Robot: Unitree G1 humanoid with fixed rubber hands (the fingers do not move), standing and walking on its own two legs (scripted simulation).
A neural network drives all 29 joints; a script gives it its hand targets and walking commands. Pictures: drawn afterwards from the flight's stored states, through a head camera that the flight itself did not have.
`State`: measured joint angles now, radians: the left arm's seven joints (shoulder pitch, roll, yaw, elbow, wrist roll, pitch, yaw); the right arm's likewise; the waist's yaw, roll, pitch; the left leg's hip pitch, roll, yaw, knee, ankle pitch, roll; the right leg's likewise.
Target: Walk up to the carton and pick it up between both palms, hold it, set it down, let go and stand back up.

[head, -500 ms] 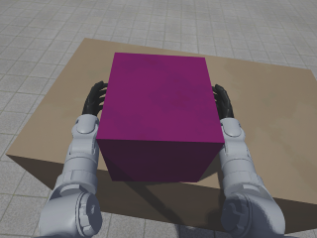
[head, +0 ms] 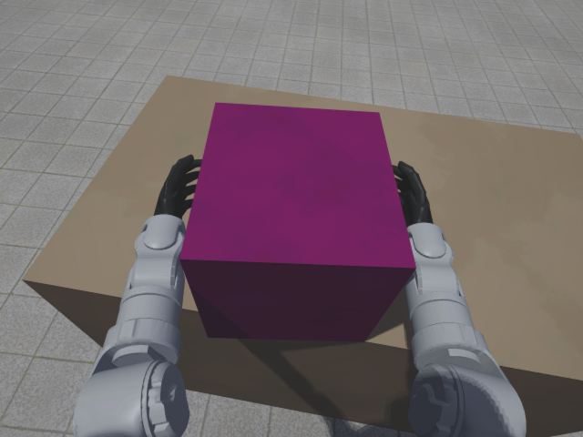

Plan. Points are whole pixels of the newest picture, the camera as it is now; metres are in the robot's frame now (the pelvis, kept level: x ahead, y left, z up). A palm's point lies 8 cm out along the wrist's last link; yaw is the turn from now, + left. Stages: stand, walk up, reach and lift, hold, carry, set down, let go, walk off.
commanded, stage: reach and lift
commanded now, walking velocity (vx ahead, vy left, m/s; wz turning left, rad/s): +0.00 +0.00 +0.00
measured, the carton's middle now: (292, 226) +0.42 -0.02 +0.03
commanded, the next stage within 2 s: none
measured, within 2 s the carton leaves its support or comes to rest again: leaves its support in 0.12 s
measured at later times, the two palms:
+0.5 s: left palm (175, 214) +0.40 +0.14 +0.10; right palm (428, 241) +0.36 -0.20 +0.08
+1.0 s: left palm (167, 215) +0.37 +0.13 +0.13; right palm (449, 235) +0.34 -0.20 +0.12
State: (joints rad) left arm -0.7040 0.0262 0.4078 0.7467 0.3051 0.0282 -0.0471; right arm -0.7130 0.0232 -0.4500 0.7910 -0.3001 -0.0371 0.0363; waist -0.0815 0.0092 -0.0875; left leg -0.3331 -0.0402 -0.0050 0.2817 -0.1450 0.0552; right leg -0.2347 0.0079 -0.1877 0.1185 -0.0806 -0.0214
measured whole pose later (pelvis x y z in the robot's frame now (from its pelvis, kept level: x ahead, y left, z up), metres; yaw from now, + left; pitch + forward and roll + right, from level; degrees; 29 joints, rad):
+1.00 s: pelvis -0.05 -0.01 +0.00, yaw +0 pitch +2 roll -1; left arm -0.76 0.07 0.30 0.70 0.21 0.26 -0.02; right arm -0.71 -0.02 -0.36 0.77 -0.22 0.10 -0.02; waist -0.07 -0.02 -0.05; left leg -0.24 -0.02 0.00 0.31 -0.12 0.04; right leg -0.16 0.02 -0.18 0.20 -0.08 -0.04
